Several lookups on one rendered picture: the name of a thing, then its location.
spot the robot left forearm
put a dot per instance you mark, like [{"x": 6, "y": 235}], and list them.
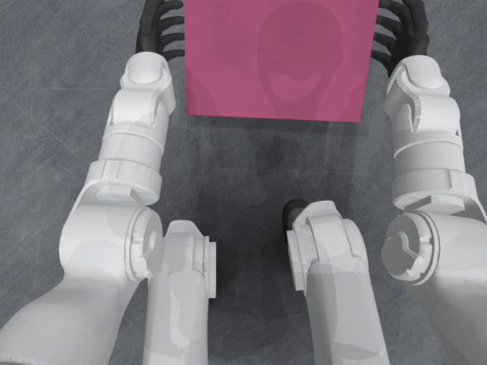
[{"x": 127, "y": 169}]

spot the right robot hand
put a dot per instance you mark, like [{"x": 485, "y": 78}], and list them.
[{"x": 411, "y": 34}]

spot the robot right forearm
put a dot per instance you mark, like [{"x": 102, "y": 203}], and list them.
[{"x": 427, "y": 143}]

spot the carton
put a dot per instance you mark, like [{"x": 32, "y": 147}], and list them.
[{"x": 278, "y": 59}]

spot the robot left upper arm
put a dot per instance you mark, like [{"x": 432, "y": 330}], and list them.
[{"x": 106, "y": 251}]

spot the robot right upper arm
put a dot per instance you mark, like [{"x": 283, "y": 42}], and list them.
[{"x": 441, "y": 261}]

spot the left robot hand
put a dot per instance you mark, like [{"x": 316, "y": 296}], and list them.
[{"x": 149, "y": 37}]

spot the robot right foot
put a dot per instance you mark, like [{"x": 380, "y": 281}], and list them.
[{"x": 290, "y": 211}]

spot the robot left thigh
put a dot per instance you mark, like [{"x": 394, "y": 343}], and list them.
[{"x": 177, "y": 310}]

